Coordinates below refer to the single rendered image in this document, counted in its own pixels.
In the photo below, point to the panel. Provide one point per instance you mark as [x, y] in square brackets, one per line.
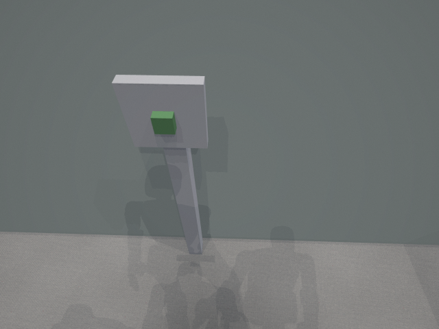
[138, 96]

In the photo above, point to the button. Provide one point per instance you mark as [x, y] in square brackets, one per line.
[163, 122]

